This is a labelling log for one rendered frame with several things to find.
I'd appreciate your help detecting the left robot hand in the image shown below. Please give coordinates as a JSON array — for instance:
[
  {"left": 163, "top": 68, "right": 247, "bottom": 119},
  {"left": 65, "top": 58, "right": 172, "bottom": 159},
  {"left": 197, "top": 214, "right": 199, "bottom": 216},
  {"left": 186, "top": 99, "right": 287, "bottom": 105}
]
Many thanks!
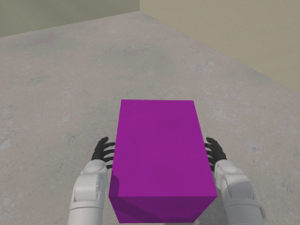
[{"left": 91, "top": 137, "right": 115, "bottom": 169}]

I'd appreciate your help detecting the robot right forearm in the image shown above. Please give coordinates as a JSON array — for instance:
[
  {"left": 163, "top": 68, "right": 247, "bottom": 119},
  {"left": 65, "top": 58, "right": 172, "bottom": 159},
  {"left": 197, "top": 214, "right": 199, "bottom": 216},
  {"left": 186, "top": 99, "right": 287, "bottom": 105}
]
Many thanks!
[{"left": 214, "top": 159, "right": 265, "bottom": 225}]

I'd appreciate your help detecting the right robot hand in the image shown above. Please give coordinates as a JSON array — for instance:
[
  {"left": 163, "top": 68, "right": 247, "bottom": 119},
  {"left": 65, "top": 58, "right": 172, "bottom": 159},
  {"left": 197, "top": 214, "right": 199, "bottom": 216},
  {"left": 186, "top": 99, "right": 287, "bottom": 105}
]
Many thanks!
[{"left": 204, "top": 137, "right": 227, "bottom": 172}]

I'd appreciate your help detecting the robot left forearm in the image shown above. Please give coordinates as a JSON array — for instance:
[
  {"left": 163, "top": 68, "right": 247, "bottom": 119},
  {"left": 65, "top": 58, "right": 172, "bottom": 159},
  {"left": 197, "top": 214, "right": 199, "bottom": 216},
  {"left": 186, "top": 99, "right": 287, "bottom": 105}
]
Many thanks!
[{"left": 67, "top": 159, "right": 109, "bottom": 225}]

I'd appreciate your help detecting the carton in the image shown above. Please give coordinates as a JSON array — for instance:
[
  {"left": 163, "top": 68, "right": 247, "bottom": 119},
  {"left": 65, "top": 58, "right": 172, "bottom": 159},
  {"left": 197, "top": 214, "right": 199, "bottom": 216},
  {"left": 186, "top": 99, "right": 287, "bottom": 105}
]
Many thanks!
[{"left": 108, "top": 99, "right": 218, "bottom": 223}]

